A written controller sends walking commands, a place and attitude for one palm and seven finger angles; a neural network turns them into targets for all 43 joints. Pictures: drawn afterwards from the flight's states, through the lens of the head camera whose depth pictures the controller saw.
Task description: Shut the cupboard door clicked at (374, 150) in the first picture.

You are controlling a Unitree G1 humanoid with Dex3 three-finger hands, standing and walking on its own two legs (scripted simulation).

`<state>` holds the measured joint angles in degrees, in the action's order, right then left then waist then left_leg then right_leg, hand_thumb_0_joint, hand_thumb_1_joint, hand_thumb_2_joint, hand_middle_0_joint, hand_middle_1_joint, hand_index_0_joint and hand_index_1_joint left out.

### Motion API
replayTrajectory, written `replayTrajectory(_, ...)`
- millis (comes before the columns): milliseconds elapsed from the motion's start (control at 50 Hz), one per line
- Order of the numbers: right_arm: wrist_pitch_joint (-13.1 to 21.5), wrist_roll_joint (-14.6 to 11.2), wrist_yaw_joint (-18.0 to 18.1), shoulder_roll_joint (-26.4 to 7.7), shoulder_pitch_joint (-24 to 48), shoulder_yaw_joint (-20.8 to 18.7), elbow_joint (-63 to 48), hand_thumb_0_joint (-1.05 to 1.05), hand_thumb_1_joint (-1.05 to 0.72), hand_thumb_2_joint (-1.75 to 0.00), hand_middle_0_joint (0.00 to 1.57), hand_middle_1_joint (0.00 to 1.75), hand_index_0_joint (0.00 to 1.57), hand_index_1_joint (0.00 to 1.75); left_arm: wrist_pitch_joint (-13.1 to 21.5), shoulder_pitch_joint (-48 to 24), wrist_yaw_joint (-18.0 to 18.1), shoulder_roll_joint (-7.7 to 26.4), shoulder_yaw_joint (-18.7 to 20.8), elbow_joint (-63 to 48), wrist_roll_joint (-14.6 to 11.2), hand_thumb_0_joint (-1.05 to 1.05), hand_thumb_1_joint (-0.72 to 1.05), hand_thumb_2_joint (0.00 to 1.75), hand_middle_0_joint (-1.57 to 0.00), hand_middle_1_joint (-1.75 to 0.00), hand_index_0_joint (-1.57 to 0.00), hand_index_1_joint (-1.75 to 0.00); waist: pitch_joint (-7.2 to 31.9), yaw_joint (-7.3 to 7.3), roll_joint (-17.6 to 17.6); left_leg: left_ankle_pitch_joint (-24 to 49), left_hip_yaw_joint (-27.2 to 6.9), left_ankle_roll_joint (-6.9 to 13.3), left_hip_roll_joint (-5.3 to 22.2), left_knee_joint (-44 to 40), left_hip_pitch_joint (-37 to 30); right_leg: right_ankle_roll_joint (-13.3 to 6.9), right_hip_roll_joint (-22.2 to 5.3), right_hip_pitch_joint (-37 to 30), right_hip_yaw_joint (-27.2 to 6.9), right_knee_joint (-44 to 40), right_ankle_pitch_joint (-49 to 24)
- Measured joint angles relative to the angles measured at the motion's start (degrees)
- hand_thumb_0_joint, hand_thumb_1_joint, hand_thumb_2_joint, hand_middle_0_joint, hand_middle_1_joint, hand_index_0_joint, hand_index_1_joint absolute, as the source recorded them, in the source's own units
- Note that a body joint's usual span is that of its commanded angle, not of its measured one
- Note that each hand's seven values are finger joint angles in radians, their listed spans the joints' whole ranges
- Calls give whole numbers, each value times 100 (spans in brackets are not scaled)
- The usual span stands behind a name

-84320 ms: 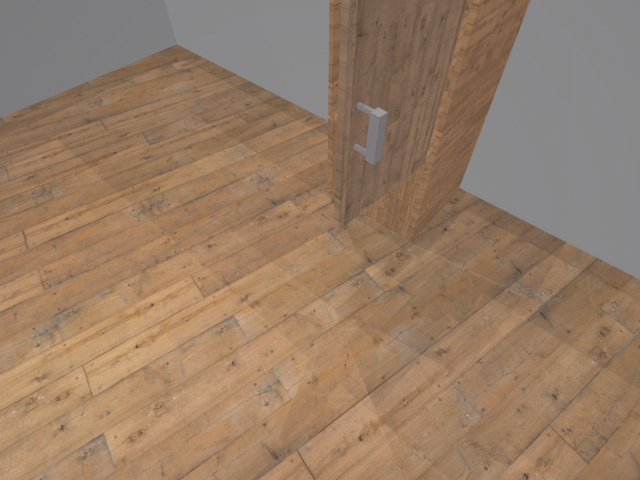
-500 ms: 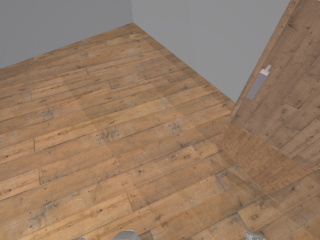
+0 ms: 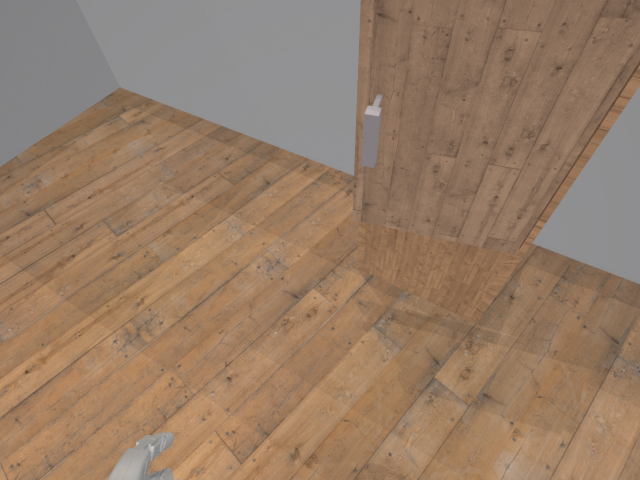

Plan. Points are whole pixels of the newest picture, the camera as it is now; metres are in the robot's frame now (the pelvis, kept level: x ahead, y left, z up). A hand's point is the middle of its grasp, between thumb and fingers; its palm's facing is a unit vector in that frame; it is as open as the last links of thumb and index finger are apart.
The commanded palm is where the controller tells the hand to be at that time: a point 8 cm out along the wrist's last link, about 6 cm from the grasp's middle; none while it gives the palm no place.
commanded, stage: turn to face it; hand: left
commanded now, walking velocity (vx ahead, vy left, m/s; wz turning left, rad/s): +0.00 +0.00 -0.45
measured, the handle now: (373, 131) +0.71 -0.07 -0.01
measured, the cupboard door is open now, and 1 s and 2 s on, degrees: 13 13 13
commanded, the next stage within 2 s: take the last steps up to it in 0.50 s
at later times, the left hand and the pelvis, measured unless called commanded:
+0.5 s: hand out of the picture +0.10 +0.19 -0.16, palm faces -0.10 -0.98 -0.19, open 7.3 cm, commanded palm none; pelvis +0.03 +0.01 +0.01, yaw -10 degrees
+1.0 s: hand (257, 416) +0.22 +0.12 -0.14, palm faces -0.31 -0.93 -0.21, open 7.3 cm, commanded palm none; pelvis +0.07 -0.04 +0.01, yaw -17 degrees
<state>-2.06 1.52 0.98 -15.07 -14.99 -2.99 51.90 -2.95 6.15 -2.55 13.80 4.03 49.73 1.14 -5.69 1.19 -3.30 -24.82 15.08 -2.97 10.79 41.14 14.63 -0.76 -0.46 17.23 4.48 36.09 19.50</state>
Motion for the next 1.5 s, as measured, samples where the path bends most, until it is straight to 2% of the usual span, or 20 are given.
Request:
replayTrajectory(60,-194,-30,48,-139,127,-53,119,1,-90,-90,20,30,20,30,122,45,113,-162,-113,-4,-33,0,91,90,-20,-30,-20,-30,-19,49,-166,-603,-833,-61,-344,1643,699,-188,104,32,-83,71,41)
replayTrajectory(120,-203,-28,38,-102,260,-38,135,1,-91,-90,20,30,19,30,114,168,210,-226,-148,27,-60,0,91,90,-20,-30,-21,-30,1,28,-71,-110,-1143,-139,-545,2448,1202,-221,159,-127,-263,-363,-244)
replayTrajectory(300,-154,-13,4,107,397,10,59,1,-91,-90,20,30,19,30,134,515,210,-356,-191,245,-32,0,91,90,-20,-30,-21,-30,219,-59,139,436,-1532,-228,-638,1856,1407,-291,366,-394,-546,-973,-536)
replayTrajectory(420,-94,-58,44,241,497,60,70,1,-91,-90,20,30,19,30,115,712,229,-355,-133,388,16,0,91,90,-20,-30,-21,-30,319,-222,307,155,-1450,-122,-837,587,853,-201,416,-356,-760,-858,-441)
replayTrajectory(460,-25,-74,61,299,516,94,46,1,-91,-90,20,30,19,30,85,764,242,-305,-102,451,2,0,91,90,-20,-30,-21,-30,342,-244,387,502,-1415,-69,-918,-190,510,-127,425,-291,-844,-713,-357)
replayTrajectory(500,85,-65,73,344,495,134,22,1,-90,-90,20,30,19,30,40,813,251,-241,-70,504,-39,0,91,90,-20,-30,-21,-30,387,-232,438,810,-1353,174,-932,-886,189,-37,462,-150,-910,-423,-196)
replayTrajectory(540,116,-16,87,439,493,198,17,1,-90,-90,20,30,19,30,-16,789,255,-143,-30,568,-62,0,91,90,-20,-30,-21,-30,344,-257,584,685,-1202,396,-969,-826,148,14,403,92,-902,287,474)
replayTrajectory(580,131,26,121,504,451,262,6,1,-90,-90,20,30,20,30,-73,772,239,-80,8,603,-39,0,91,90,-20,-30,-21,-30,317,-264,611,668,-1080,457,-926,-921,39,96,374,375,-825,1183,770)
replayTrajectory(640,152,50,167,561,345,310,29,1,-90,-90,20,30,20,30,-106,681,198,-18,45,620,-29,0,91,90,-20,-30,-20,-30,265,-231,554,796,-1010,467,-871,-1184,-111,196,249,628,-711,2001,712)
replayTrajectory(700,172,66,156,589,228,323,123,1,-90,-90,20,30,20,30,-87,619,160,14,51,606,-21,0,91,90,-20,-30,-20,-30,246,-210,480,872,-926,456,-806,-1382,-232,238,106,661,-639,2104,575)
replayTrajectory(800,229,101,110,497,-52,211,314,1,-91,-90,20,30,20,30,-85,544,51,-12,18,661,18,0,92,90,-19,-30,-20,-30,306,-68,342,849,-722,378,-672,-1562,-433,208,-92,497,-418,1492,420)
replayTrajectory(920,230,99,54,282,-512,88,647,1,-91,-90,20,30,20,30,66,302,-45,-114,-60,643,24,0,91,90,-19,-30,-20,-30,331,164,201,537,-618,141,-510,-1273,-538,66,-77,-161,-133,-301,-21)
replayTrajectory(1000,64,25,6,140,-690,44,970,1,-91,-90,20,30,20,30,364,278,73,-316,-126,674,-9,0,91,90,-19,-30,-20,-30,361,149,49,-437,-1023,195,-520,532,76,-104,50,-490,2,-512,-117)
replayTrajectory(1080,42,39,-46,164,-547,11,994,1,-91,-90,20,30,19,30,450,587,209,-464,-155,791,-26,0,92,90,-20,-30,-21,-30,410,74,157,-69,-1058,185,-626,1714,887,-138,70,-985,1,-1067,-154)
replayTrajectory(1180,164,33,-104,327,-174,28,714,1,-91,-90,19,30,19,30,483,901,256,-383,-164,1113,-20,0,94,90,-20,-30,-21,-30,315,99,244,655,-1000,118,-560,1072,1392,-154,170,-1449,93,-1564,-167)
replayTrajectory(1240,223,16,-130,438,50,68,629,1,-91,-90,19,30,19,30,488,1064,256,-388,-183,1285,-9,0,93,90,-20,-30,-21,-30,243,7,277,830,-954,178,-590,349,1314,-127,228,-1650,118,-1579,15)
replayTrajectory(1320,409,47,-114,556,233,147,555,1,-91,-90,19,30,19,30,444,1306,263,-401,-183,1468,-46,0,92,90,-20,-30,-21,-30,204,-86,398,1427,-867,374,-792,-613,829,-42,158,-1627,96,-785,650)
replayTrajectory(1380,507,77,-33,666,318,224,490,1,-91,-90,20,30,19,30,329,1276,280,-392,-199,1512,-81,0,92,90,-20,-30,-20,-30,136,-143,578,1013,-687,641,-888,-383,680,-147,74,-725,-209,1469,1108)
replayTrajectory(1420,495,47,77,674,298,223,455,0,-92,-90,20,30,20,30,270,1163,289,-417,-211,1478,-74,0,92,90,-20,-30,-20,-30,133,-138,567,980,-646,634,-925,-609,460,-100,29,-179,-273,2284,972)
replayTrajectory(1500,372,19,203,592,326,267,579,0,-93,-90,20,30,20,30,178,760,320,-471,-214,1211,-90,0,92,90,-20,-30,-20,-30,36,-162,462,1209,-716,623,-981,-1185,83,109,-161,272,-340,1573,680)
